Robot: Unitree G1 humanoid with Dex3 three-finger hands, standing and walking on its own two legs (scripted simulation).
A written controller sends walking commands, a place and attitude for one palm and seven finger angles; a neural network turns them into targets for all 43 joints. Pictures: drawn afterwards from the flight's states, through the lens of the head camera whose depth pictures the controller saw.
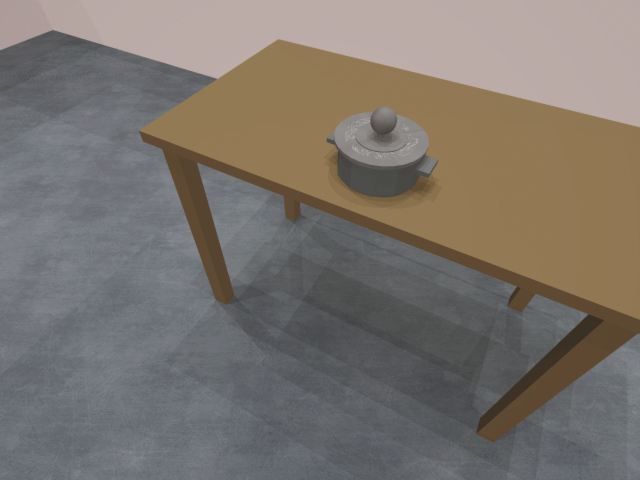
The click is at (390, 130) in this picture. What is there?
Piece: lid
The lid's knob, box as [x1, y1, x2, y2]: [370, 107, 396, 133]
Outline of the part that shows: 380,107 377,108 371,115 371,126 378,133 387,133 394,127 396,123 396,116 393,110 390,108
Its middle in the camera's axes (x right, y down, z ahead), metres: +0.12 -0.22 +0.72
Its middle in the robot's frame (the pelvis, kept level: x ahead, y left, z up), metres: +0.71 -0.08 +0.08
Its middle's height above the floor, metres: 0.85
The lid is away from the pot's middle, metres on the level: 0.00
